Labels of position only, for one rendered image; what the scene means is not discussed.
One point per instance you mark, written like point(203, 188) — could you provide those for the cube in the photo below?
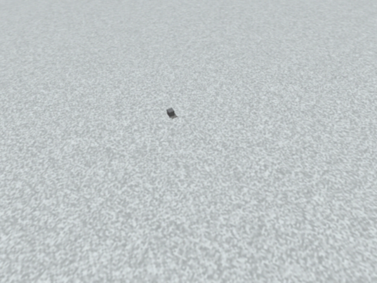
point(170, 112)

